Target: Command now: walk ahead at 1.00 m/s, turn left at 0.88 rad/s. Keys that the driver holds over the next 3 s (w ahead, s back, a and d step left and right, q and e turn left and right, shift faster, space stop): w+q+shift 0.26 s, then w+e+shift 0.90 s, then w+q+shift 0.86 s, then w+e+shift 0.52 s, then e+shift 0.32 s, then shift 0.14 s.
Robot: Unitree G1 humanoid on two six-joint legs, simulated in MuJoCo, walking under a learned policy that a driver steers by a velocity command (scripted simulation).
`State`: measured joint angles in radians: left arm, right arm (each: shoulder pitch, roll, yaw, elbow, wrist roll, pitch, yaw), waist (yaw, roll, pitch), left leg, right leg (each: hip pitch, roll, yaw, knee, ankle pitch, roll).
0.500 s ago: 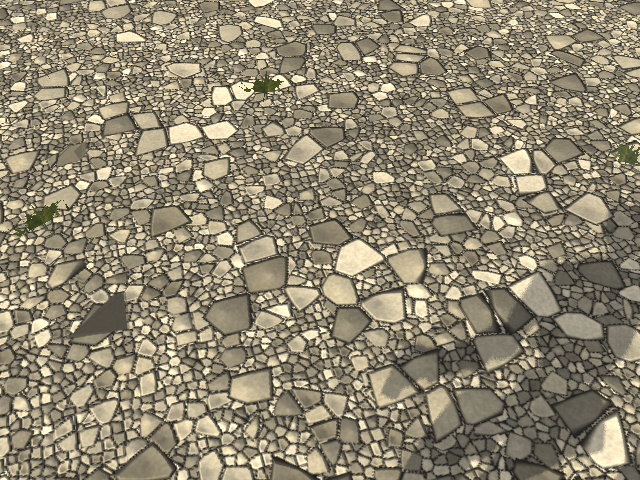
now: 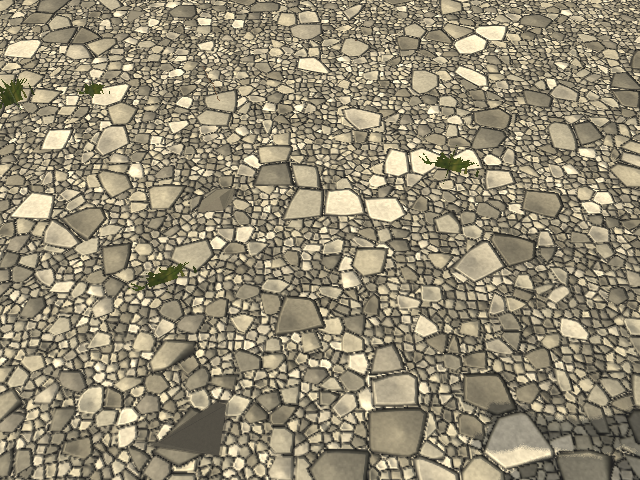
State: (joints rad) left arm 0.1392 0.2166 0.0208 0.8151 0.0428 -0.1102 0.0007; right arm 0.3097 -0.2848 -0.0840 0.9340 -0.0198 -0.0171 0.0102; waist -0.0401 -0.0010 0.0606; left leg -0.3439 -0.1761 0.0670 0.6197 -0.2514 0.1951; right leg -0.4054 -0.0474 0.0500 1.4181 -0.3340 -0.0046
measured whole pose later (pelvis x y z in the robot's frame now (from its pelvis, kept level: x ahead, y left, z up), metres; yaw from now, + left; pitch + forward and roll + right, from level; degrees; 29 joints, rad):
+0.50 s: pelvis +0.47 -0.02 +0.02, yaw +15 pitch +2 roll -2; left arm 0.43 0.31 0.07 0.88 0.02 -0.08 0.00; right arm 0.12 -0.31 -0.04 0.71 -0.07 -0.07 0.03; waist 0.05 0.02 0.00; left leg -0.54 -0.01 -0.04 1.20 -0.35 0.07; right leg -0.24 0.08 0.04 0.44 -0.24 -0.04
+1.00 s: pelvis +0.90 +0.08 +0.01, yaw -7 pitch +2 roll +2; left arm 0.04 0.35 0.07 0.64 0.03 0.00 -0.09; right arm 0.49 -0.33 -0.06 0.89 -0.02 -0.11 -0.01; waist -0.07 -0.04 0.00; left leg 0.12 0.00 0.23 0.23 -0.39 -0.03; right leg -0.81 -0.07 -0.07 0.98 -0.06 -0.10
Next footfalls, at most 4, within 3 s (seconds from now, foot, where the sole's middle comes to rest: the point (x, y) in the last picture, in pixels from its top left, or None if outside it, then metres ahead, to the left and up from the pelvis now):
0.30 right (385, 453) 0.53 -0.12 -0.75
0.70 left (234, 350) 0.78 0.20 -0.75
1.12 right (323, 215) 1.20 -0.02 -0.75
1.58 left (321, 110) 1.66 -0.04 -0.75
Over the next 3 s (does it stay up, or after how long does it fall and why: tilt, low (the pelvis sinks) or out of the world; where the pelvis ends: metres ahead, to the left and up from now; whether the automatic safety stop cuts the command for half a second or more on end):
stays up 2.64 -0.03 0.01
